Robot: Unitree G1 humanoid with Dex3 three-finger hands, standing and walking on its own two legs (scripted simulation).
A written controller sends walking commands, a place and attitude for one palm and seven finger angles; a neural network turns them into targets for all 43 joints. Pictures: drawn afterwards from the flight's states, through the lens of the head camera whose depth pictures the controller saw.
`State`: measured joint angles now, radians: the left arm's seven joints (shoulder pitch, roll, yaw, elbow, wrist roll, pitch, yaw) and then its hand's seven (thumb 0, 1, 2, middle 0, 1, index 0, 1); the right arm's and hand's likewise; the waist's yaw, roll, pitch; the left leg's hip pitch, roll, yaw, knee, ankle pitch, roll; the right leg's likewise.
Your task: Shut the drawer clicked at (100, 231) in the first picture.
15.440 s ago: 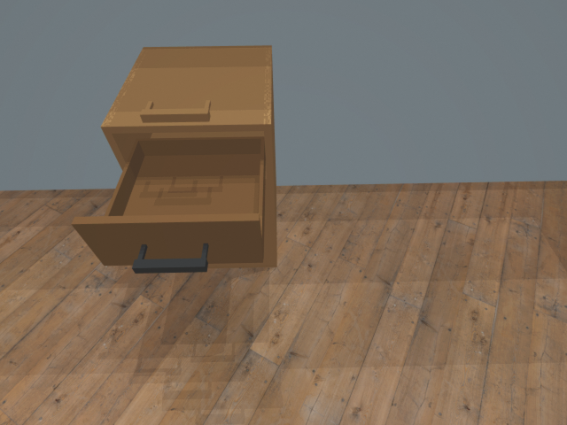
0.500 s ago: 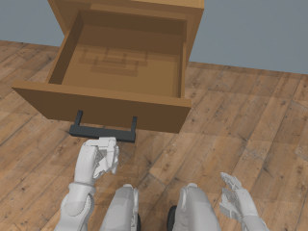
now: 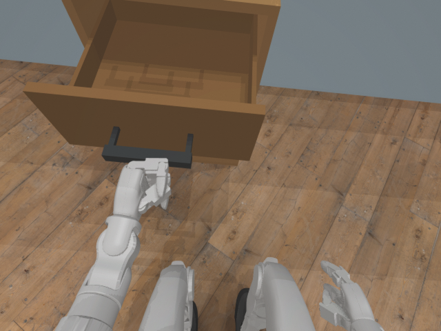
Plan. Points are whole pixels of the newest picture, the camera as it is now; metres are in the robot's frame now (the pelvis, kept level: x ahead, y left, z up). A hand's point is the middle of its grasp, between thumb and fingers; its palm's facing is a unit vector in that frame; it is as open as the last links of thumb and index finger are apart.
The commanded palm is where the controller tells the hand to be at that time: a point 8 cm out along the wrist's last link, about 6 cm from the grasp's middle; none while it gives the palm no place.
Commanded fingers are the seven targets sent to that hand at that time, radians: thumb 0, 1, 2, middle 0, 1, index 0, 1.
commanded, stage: push the drawer shut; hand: left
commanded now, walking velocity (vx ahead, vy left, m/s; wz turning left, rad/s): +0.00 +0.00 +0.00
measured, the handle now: (150, 146) +0.43 +0.15 +0.01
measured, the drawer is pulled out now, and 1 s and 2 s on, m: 0.24 0.12 0.00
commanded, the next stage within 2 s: none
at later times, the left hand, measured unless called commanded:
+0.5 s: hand (174, 158) +0.41 +0.10 +0.00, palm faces -0.09 -1.00 -0.05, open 3.0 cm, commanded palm +0.41 +0.14 +0.01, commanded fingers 0.00 0.90 0.90 -1.40 -1.60 -1.40 -1.60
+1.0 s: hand (179, 128) +0.48 +0.10 +0.00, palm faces -0.06 -1.00 -0.06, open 3.1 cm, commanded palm +0.47 +0.14 +0.01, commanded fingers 0.00 0.90 0.90 -1.40 -1.60 -1.40 -1.60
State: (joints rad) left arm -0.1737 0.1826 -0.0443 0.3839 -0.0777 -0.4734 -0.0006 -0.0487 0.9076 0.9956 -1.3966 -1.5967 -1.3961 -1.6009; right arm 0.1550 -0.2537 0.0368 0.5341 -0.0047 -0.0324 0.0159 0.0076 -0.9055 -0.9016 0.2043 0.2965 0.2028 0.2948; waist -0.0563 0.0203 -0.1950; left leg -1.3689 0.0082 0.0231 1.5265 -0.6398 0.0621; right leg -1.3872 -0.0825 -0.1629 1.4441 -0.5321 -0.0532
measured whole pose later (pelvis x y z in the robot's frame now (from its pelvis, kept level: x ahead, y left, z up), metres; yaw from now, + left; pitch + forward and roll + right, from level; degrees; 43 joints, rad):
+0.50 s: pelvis +0.00 +0.00 +0.00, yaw +0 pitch +29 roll -3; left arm -0.44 0.19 0.03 0.66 -0.07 -0.53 0.02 -0.05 0.90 0.99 -1.40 -1.60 -1.40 -1.60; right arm 0.19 -0.26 0.02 0.59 -0.02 -0.02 0.02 0.01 -0.91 -0.90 0.20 0.30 0.20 0.29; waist -0.09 0.03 -0.19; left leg -1.39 0.01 0.04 1.51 -0.63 0.07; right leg -1.42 -0.08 -0.14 1.44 -0.52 -0.04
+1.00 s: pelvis +0.01 +0.00 +0.00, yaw -1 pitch +31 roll -3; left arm -0.68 0.25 0.17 0.91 -0.05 -0.57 0.00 -0.02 0.90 0.98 -1.40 -1.60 -1.40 -1.60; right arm 0.22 -0.25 0.02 0.62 -0.03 0.01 0.03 0.00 -0.91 -0.90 0.20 0.30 0.20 0.29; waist -0.14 0.03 -0.18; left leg -1.43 0.02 0.04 1.51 -0.63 0.06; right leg -1.46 -0.06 -0.14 1.43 -0.52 -0.05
